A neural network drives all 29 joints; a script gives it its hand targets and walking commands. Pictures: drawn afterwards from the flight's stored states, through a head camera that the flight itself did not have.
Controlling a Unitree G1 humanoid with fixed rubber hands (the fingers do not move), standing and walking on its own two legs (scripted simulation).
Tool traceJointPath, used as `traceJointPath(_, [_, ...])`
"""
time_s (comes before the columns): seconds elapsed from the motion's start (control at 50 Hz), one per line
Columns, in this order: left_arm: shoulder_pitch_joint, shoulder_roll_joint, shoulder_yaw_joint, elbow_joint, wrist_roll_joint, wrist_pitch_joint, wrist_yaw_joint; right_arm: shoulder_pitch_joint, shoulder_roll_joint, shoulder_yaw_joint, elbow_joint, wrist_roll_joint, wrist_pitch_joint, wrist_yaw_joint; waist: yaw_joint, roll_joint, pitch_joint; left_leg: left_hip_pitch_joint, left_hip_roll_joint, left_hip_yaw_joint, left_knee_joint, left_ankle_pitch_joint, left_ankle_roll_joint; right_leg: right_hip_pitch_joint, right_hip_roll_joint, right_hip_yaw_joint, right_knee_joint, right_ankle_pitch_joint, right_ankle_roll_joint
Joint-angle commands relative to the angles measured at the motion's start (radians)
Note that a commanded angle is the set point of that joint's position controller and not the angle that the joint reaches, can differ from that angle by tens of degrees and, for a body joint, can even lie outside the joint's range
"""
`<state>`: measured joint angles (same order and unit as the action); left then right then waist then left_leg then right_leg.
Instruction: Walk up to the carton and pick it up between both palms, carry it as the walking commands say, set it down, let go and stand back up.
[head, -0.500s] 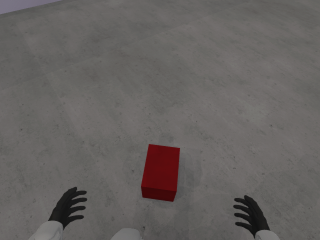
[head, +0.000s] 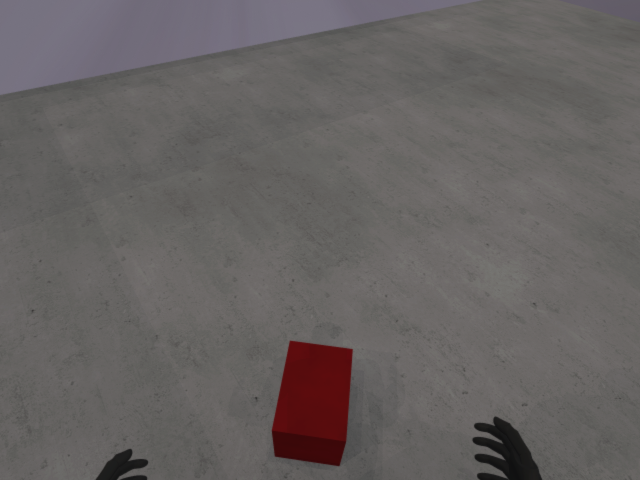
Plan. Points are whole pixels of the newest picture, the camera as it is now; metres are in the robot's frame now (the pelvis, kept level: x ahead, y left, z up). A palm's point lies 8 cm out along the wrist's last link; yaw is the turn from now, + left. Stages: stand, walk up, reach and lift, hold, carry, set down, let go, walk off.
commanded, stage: stand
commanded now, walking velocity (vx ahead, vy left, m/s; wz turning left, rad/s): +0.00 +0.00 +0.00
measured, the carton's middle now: (314, 402) +0.49 +0.05 -0.66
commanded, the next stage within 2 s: none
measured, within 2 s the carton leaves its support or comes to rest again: neither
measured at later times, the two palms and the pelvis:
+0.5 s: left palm out of the picture +0.05 +0.28 -0.11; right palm out of the picture +0.15 -0.23 -0.06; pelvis -0.02 +0.01 +0.00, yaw +0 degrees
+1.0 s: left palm out of the picture +0.02 +0.29 -0.11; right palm out of the picture +0.13 -0.23 -0.07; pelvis -0.03 +0.01 +0.00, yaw +0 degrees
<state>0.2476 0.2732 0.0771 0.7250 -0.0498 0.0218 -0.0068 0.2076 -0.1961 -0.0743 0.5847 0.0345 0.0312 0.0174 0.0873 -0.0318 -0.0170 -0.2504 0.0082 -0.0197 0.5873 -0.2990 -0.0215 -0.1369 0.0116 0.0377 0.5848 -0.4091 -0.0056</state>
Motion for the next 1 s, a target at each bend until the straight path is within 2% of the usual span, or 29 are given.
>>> traceJointPath(0.0, [-0.009, 0.227, 0.035, -0.091, 0.106, -0.049, 0.023, -0.04, -0.229, -0.067, -0.057, -0.083, -0.062, -0.026, -0.069, 0.052, -0.154, 0.092, 0.056, -0.023, -0.033, 0.448, 0.047, -0.05, -0.079, 0.061, -0.085, 0.53, -0.005])
traceJointPath(0.14, [-0.018, 0.227, 0.036, -0.064, 0.108, -0.057, 0.025, -0.037, -0.235, -0.066, -0.05, -0.081, -0.066, -0.03, -0.072, 0.067, -0.142, 0.088, 0.058, -0.03, -0.044, 0.389, 0.052, -0.06, -0.08, 0.07, -0.101, 0.463, -0.011])
traceJointPath(0.4, [-0.035, 0.232, 0.04, -0.016, 0.112, -0.07, 0.017, -0.038, -0.252, -0.065, -0.021, -0.078, -0.08, -0.031, -0.076, 0.101, -0.061, 0.056, 0.063, -0.064, -0.087, 0.194, 0.061, -0.145, -0.081, 0.107, -0.16, 0.193, -0.038])
traceJointPath(0.5, [-0.035, 0.232, 0.039, 0.005, 0.111, -0.073, 0.013, -0.044, -0.258, -0.064, -0.007, -0.079, -0.085, -0.03, -0.075, 0.118, -0.024, 0.029, 0.068, -0.082, -0.115, 0.122, 0.063, -0.161, -0.077, 0.112, -0.173, 0.131, -0.042])
traceJointPath(0.66, [-0.033, 0.234, 0.037, 0.039, 0.109, -0.079, 0.01, -0.049, -0.262, -0.062, 0.016, -0.078, -0.09, -0.029, -0.076, 0.132, 0.011, 0.015, 0.071, -0.098, -0.136, 0.08, 0.066, -0.169, -0.078, 0.118, -0.185, 0.116, -0.043])
traceJointPath(0.98, [-0.05, 0.244, 0.033, 0.094, 0.103, -0.085, 0.011, -0.05, -0.271, -0.051, 0.061, -0.069, -0.093, -0.03, -0.079, 0.115, 0.037, 0.039, 0.074, -0.097, -0.131, 0.145, 0.07, -0.173, -0.093, 0.131, -0.201, 0.155, -0.044])
